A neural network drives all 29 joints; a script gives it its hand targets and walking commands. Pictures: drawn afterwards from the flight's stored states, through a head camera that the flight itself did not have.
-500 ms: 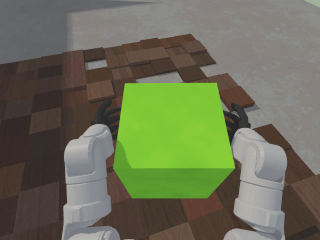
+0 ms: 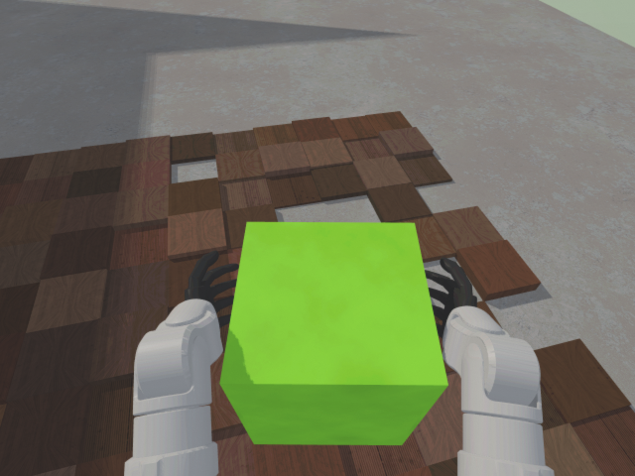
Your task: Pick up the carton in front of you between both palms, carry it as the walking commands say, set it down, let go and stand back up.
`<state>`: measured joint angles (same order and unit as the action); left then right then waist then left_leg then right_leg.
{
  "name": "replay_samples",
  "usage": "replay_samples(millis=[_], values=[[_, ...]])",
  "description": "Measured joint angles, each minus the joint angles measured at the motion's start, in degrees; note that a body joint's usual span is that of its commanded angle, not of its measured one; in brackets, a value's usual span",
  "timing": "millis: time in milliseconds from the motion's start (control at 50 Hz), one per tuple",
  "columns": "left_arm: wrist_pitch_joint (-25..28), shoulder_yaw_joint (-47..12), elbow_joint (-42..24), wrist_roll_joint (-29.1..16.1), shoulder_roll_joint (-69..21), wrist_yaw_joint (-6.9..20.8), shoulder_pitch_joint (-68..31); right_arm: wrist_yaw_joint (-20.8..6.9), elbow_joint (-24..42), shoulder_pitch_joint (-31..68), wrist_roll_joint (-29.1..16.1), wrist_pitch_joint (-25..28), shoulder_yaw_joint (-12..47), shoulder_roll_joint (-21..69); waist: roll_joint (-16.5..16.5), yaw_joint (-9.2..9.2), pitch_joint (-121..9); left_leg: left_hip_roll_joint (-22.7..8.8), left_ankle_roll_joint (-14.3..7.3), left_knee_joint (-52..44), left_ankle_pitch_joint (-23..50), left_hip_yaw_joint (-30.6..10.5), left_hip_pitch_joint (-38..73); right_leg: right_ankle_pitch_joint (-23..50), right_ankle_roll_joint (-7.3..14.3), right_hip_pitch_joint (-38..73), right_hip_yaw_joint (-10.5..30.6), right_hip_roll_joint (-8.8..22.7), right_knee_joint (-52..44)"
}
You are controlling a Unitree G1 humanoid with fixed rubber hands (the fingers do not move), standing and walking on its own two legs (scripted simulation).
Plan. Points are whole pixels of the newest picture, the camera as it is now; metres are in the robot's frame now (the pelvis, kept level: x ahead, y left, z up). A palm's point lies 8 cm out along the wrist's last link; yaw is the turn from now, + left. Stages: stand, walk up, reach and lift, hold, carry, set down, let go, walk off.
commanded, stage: carry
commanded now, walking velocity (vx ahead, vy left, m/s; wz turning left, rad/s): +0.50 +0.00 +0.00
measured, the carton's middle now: (329, 340) +0.32 -0.02 +0.00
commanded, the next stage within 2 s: none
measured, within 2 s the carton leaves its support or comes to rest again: neither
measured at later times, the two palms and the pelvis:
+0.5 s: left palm (224, 170) +0.56 +0.12 +0.10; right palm (414, 170) +0.56 -0.18 +0.10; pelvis +0.32 -0.03 +0.02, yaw +0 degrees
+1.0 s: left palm (241, 83) +0.89 +0.13 +0.08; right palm (372, 80) +0.93 -0.17 +0.07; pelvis +0.65 -0.06 -0.02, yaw +5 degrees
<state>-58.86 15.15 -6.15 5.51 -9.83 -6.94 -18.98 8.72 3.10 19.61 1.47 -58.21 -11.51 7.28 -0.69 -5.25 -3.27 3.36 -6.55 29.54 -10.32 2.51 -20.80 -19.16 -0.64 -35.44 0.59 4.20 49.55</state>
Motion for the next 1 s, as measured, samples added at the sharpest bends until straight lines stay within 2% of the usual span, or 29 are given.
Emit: replay_samples(millis=[80,120,160,200,240,280,340,360,400,420,460,500,540,580,620,680,700,720,740,780,800,840,920,1000], values=[[0.69,-1.21,-2.25,-0.80,0.81,0.67,2.58,-0.14,1.37,-1.17,0.39,0.66,0.65,0.94,-0.17,2.14,-2.38,-1.73,2.57,-0.24,-4.28,-1.66,4.11,8.72,-0.44,4.88,-4.16,-0.28,-16.46],[0.37,-2.20,-2.74,-1.20,1.16,0.75,3.56,-0.37,2.85,-2.42,1.06,-0.11,0.90,1.21,0.45,3.67,-4.40,-1.96,3.90,1.87,-8.03,-2.03,6.04,9.90,-0.40,9.98,-6.14,-0.34,-23.22],[0.31,-3.77,-2.48,-1.45,0.84,0.13,3.68,-0.96,5.04,-3.96,0.99,-1.06,1.03,0.07,-0.01,5.41,-6.38,-3.04,4.64,10.28,-13.25,-1.91,3.79,10.69,0.50,10.92,-6.59,-1.05,-22.16],[-0.71,-6.41,-2.77,-1.81,1.19,-1.20,4.56,-0.39,7.26,-5.96,1.00,-2.66,1.79,-0.69,-0.14,6.10,-7.02,-3.38,5.20,19.76,-16.86,-1.75,-0.32,7.56,0.82,12.05,-7.96,-1.12,-20.19],[-2.41,-7.78,-5.71,-2.81,1.66,-1.87,6.55,-0.33,10.29,-8.17,0.69,-3.96,1.80,0.17,1.04,6.68,-7.25,-3.22,5.56,22.48,-17.56,0.02,-3.58,5.50,0.72,14.37,-8.29,-0.37,-21.26],[-4.03,-8.48,-9.99,-3.70,1.99,-2.25,8.58,-0.18,13.92,-10.12,0.45,-4.96,3.00,0.59,1.86,7.24,-7.17,-3.56,6.30,18.63,-16.62,1.90,-5.50,4.68,0.15,17.11,-8.25,0.27,-23.56],[-5.44,-9.94,-14.54,-4.19,2.30,-2.27,11.40,-0.20,18.60,-13.17,0.54,-6.28,5.17,0.11,2.27,8.01,-7.09,-3.64,6.56,6.51,-11.93,3.73,-5.59,2.87,-0.54,21.51,-8.13,1.03,-26.22],[-6.07,-10.22,-15.88,-4.12,2.42,-2.26,12.76,-0.24,19.21,-14.44,0.50,-6.45,6.07,0.07,3.22,8.20,-7.14,-3.00,6.17,4.94,-8.85,4.81,-4.26,1.77,-0.98,22.89,-7.50,1.95,-26.27],[-7.41,-10.42,-18.10,-4.16,2.58,-2.09,16.59,-0.23,19.82,-17.27,0.87,-7.21,8.39,0.01,5.95,8.73,-8.20,-1.09,5.01,1.80,-7.66,7.88,0.34,1.87,-1.57,23.62,-5.94,4.69,-23.60],[-7.63,-10.55,-19.07,-4.25,2.57,-2.05,18.46,-0.23,20.15,-17.90,1.03,-8.01,9.09,0.01,5.43,8.30,-8.56,-1.21,4.66,0.96,-8.51,8.61,2.16,3.19,-1.32,21.75,-6.12,5.12,-18.22],[-7.80,-10.59,-20.60,-4.45,2.45,-2.00,20.35,-0.22,21.23,-18.55,1.24,-9.08,9.91,0.04,2.32,6.15,-7.71,-2.59,4.43,-0.05,-10.48,8.27,5.45,-4.06,-1.30,16.37,-5.77,3.19,-5.03],[-8.42,-10.73,-21.06,-4.42,2.44,-1.71,20.18,-0.17,22.53,-19.76,1.60,-9.24,10.25,0.11,0.65,4.20,-6.74,-3.52,5.66,-3.27,-10.73,7.24,9.05,-9.36,-0.77,10.48,-5.14,0.70,1.61],[-8.69,-11.19,-21.16,-4.04,2.47,-1.08,19.66,0.08,24.15,-20.60,1.81,-9.55,10.16,0.17,0.11,2.28,-6.08,-4.02,5.94,-6.57,-10.97,6.14,12.54,-7.14,-0.86,6.72,-5.47,-0.19,-1.92],[-8.50,-11.80,-21.31,-3.44,2.46,-0.56,19.44,0.20,25.27,-20.78,1.78,-9.84,9.81,0.15,-0.35,1.05,-5.67,-4.76,6.75,-8.18,-12.33,5.05,15.99,1.07,-0.59,5.81,-6.14,-0.27,-10.55],[-8.72,-12.22,-22.30,-2.97,2.42,-0.34,19.83,0.31,26.19,-20.98,1.38,-10.18,9.71,0.14,-0.75,0.90,-5.79,-5.52,7.76,-8.73,-14.81,4.37,19.80,8.64,-0.44,6.70,-7.58,-0.01,-17.68],[-9.39,-12.20,-24.26,-2.45,2.44,-0.30,19.70,0.37,26.90,-20.07,0.72,-10.50,9.73,0.08,-0.86,2.04,-6.15,-7.25,9.33,-3.64,-21.12,4.14,23.42,15.15,0.02,10.73,-11.07,-0.60,-25.63],[-9.74,-12.06,-24.63,-2.48,2.46,-0.29,19.03,0.38,27.31,-19.66,0.74,-10.62,9.70,0.02,0.38,2.36,-6.20,-7.40,9.52,1.99,-23.48,4.35,22.82,15.03,0.74,12.93,-11.68,-0.24,-27.05],[-9.66,-12.33,-24.06,-2.56,2.47,-0.30,18.30,0.38,27.60,-19.39,0.80,-10.74,9.35,-0.27,1.71,2.86,-6.88,-7.59,9.63,10.59,-23.52,4.31,19.83,16.45,3.46,13.46,-11.01,0.36,-26.19],[-8.99,-13.02,-22.23,-2.56,2.49,-0.53,18.11,0.31,26.89,-19.04,0.63,-11.11,8.60,-0.77,0.80,3.96,-7.29,-8.56,9.22,20.23,-23.03,2.62,15.69,14.17,4.88,12.79,-11.79,-0.13,-22.66],[-9.23,-12.86,-19.89,-2.76,2.47,-0.61,18.76,0.21,24.31,-18.72,0.57,-12.03,7.62,-0.15,0.39,5.88,-7.16,-7.61,8.50,35.52,-21.23,0.10,7.15,8.74,5.03,14.31,-12.41,-0.65,-20.88],[-9.76,-12.41,-19.80,-2.92,2.43,-0.78,19.33,0.19,23.45,-18.91,0.63,-12.21,7.63,0.30,0.84,6.91,-6.85,-6.77,8.21,39.07,-20.50,0.39,3.43,7.44,4.64,15.76,-12.04,-0.57,-21.83],[-10.19,-11.56,-19.95,-3.01,2.42,-0.86,19.57,-0.12,22.23,-18.60,1.16,-11.99,8.69,0.07,1.50,8.22,-5.51,-6.35,7.89,40.16,-16.85,2.40,-3.26,8.74,3.96,19.05,-11.29,-0.10,-24.66],[-8.15,-10.03,-17.40,-3.57,2.58,-0.86,16.68,-0.46,19.64,-15.85,1.99,-9.80,8.47,-0.02,0.49,9.55,-3.51,-8.13,6.86,35.34,-9.85,4.82,-14.30,5.57,2.76,25.10,-10.27,-0.83,-29.13],[-5.63,-8.00,-11.99,-4.05,2.28,-0.85,10.07,-0.49,16.49,-11.93,2.49,-6.83,6.01,0.15,0.81,8.70,-2.91,-8.81,5.43,31.84,-6.73,5.44,-22.26,2.12,2.17,30.17,-9.56,-0.98,-30.58]])
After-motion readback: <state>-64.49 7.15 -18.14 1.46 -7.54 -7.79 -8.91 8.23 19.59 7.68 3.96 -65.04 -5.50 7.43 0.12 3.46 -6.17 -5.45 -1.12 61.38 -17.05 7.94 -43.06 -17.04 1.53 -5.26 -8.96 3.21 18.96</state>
